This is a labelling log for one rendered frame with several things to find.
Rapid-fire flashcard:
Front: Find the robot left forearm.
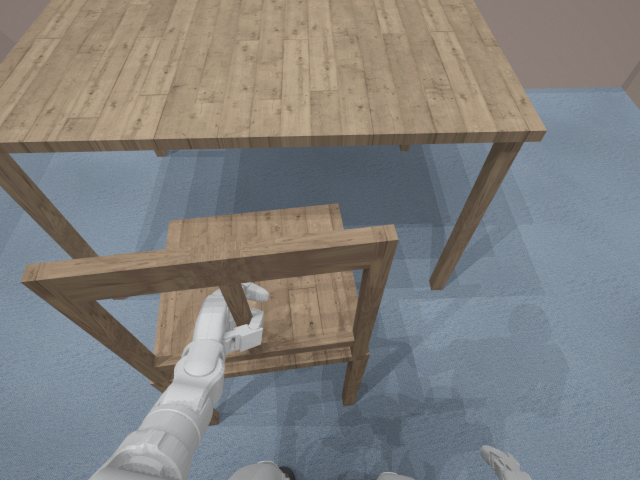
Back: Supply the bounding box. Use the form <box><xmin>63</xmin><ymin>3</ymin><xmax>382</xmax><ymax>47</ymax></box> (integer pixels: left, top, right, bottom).
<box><xmin>88</xmin><ymin>339</ymin><xmax>226</xmax><ymax>480</ymax></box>

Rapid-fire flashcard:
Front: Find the left robot hand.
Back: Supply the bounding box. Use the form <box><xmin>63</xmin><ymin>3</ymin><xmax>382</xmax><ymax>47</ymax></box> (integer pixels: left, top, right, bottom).
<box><xmin>192</xmin><ymin>282</ymin><xmax>269</xmax><ymax>354</ymax></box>

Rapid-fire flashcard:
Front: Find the left robot shin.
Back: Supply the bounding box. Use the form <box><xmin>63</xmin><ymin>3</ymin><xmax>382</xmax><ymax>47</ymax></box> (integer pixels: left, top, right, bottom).
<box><xmin>257</xmin><ymin>461</ymin><xmax>283</xmax><ymax>473</ymax></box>

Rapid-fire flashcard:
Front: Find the table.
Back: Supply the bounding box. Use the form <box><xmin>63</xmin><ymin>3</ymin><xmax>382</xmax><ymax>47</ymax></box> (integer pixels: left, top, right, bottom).
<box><xmin>0</xmin><ymin>0</ymin><xmax>547</xmax><ymax>300</ymax></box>

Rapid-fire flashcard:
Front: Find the right robot hand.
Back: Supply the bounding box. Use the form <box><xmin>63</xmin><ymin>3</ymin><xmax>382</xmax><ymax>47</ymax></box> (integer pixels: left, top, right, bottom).
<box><xmin>480</xmin><ymin>445</ymin><xmax>532</xmax><ymax>480</ymax></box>

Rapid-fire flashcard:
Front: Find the chair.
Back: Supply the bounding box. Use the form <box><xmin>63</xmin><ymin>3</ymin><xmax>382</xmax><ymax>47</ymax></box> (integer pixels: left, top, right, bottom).
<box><xmin>21</xmin><ymin>203</ymin><xmax>399</xmax><ymax>426</ymax></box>

